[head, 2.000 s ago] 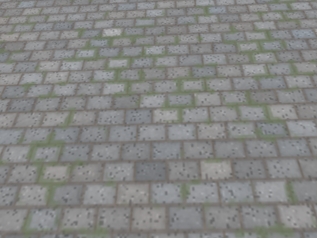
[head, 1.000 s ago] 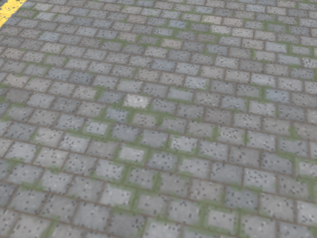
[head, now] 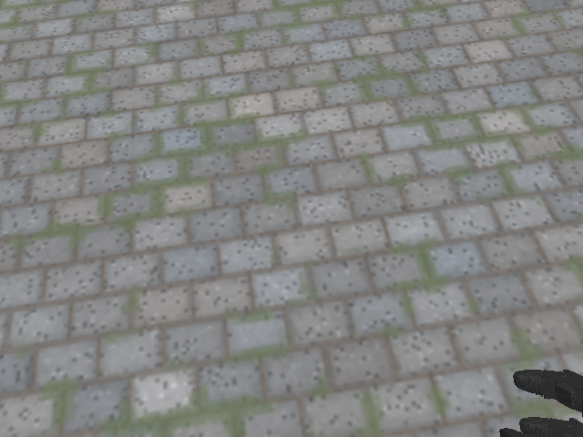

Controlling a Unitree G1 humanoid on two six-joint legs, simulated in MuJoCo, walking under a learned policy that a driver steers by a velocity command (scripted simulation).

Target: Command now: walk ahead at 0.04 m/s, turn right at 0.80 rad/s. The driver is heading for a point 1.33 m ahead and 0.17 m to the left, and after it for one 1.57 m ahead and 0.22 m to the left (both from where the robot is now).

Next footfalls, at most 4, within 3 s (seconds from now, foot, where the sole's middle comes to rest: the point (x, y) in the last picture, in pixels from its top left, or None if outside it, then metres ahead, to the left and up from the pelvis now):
0.22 left None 0.13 0.18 -0.77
0.56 right None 0.04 -0.07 -0.77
0.92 left None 0.09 0.20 -0.77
1.32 right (272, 433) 0.41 0.12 -0.77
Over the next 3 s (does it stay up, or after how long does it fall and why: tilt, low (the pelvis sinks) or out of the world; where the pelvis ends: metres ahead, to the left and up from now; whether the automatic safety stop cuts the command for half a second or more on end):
stays up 1.23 0.01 -0.02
